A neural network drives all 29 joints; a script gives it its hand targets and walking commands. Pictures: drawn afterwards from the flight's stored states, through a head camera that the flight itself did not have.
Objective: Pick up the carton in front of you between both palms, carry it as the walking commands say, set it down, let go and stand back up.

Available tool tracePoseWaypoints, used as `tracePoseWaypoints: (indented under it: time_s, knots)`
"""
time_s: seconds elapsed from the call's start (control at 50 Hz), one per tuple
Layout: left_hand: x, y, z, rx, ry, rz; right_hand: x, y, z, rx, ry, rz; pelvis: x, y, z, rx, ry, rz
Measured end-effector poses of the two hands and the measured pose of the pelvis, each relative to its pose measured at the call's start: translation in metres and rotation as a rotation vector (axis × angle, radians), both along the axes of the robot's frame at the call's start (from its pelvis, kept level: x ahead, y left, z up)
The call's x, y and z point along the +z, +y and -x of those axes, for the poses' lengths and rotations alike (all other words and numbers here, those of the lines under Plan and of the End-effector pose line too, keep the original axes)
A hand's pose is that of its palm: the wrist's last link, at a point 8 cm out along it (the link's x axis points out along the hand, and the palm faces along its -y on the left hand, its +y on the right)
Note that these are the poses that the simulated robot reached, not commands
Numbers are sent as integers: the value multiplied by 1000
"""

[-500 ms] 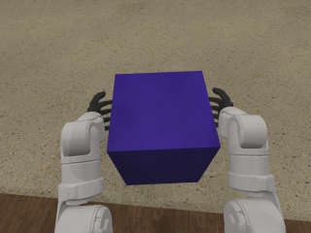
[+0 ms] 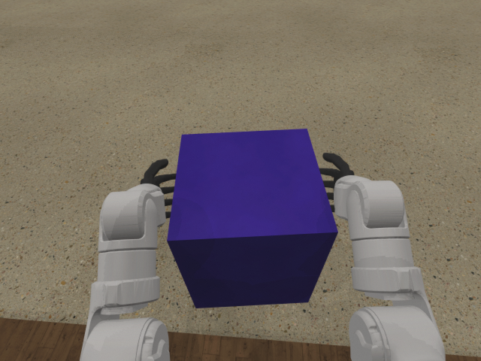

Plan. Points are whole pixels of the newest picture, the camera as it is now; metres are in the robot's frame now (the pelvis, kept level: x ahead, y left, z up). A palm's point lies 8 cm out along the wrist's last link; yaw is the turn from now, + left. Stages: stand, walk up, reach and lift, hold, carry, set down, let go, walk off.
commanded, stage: carry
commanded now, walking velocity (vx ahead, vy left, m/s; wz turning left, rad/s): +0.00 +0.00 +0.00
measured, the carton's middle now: (248, 223) +0.35 +0.00 +0.04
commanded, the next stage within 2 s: none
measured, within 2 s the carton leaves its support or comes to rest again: neither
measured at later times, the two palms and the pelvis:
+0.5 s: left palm (148, 211) +0.32 +0.15 +0.13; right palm (350, 204) +0.32 -0.15 +0.13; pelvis -0.02 +0.00 +0.00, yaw +0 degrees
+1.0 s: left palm (151, 215) +0.31 +0.14 +0.13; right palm (354, 208) +0.31 -0.16 +0.12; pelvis -0.03 +0.00 +0.00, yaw +0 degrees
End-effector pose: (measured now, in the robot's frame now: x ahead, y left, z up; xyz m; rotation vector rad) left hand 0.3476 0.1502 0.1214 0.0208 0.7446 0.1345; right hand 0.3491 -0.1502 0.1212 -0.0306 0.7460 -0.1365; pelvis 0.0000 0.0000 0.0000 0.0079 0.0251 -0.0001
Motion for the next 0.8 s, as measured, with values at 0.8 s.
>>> tracePoseWaypoints:
  time_s: [0.8]
  knots:
    - [4,-3,30,-13,25,-13,3,-3,31,6,25,7,1,-2,30,-2,-13,4]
